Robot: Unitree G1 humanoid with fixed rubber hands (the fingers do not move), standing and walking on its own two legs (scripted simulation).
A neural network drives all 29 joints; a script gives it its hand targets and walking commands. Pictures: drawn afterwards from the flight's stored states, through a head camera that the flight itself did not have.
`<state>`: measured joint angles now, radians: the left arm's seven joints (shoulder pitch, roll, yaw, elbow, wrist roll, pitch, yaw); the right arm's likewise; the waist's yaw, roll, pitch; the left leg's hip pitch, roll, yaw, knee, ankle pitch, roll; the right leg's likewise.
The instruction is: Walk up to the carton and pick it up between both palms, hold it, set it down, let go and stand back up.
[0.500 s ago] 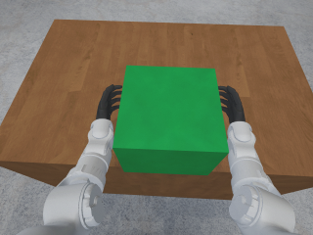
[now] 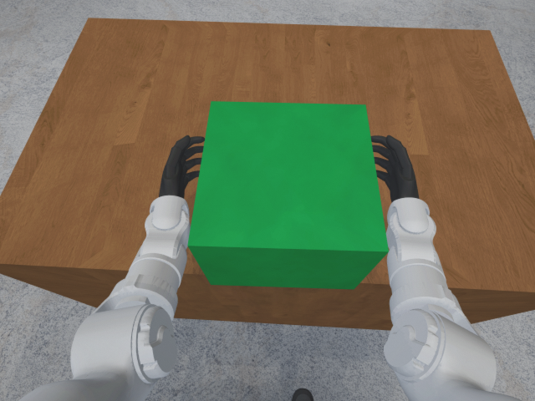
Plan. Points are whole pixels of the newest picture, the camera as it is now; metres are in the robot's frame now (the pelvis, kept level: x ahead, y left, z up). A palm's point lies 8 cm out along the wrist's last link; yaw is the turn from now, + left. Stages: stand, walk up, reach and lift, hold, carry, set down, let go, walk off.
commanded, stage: set down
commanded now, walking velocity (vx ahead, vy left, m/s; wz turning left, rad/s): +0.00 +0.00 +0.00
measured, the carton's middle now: (284, 198) +0.44 -0.06 -0.04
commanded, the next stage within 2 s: none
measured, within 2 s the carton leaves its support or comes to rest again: neither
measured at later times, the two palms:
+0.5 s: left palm (175, 190) +0.44 +0.12 +0.01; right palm (400, 192) +0.41 -0.23 +0.01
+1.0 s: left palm (177, 187) +0.45 +0.11 +0.00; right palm (397, 191) +0.42 -0.23 +0.00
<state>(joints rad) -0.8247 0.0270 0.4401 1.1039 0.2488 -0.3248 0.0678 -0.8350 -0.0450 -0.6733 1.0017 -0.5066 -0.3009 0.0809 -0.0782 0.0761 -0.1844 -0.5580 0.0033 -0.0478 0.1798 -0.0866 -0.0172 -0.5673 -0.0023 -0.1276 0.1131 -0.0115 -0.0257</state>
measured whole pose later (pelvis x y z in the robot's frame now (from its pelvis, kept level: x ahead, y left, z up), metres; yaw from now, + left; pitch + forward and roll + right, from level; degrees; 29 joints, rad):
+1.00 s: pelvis -0.02 +0.00 -0.01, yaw -4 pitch +35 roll +0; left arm -0.95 0.15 0.23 1.34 -0.01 -0.40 0.09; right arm -0.97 -0.17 -0.33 1.26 -0.11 -0.28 0.00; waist -0.03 0.04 -0.33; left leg -0.80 0.02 0.03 0.29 -0.11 -0.01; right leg -0.84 0.01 -0.05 0.23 -0.01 -0.03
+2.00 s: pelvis -0.04 +0.00 -0.02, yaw -5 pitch +30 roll +0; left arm -1.03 0.30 -0.08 1.27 -0.38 -0.20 0.03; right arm -1.06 -0.45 0.12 1.32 0.41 -0.15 0.06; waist 0.02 0.02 -0.34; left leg -0.79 0.03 0.04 0.42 -0.16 -0.02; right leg -0.83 0.02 -0.03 0.35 -0.05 -0.03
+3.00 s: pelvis -0.04 -0.01 -0.01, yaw -5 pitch +16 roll +1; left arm -0.43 0.24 -0.05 1.07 -0.33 -0.42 0.04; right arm -0.50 -0.34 0.07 1.10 0.35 -0.34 0.07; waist -0.04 0.00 -0.22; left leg -0.53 0.03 0.03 0.47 -0.22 -0.02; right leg -0.60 0.01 -0.04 0.45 -0.13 -0.03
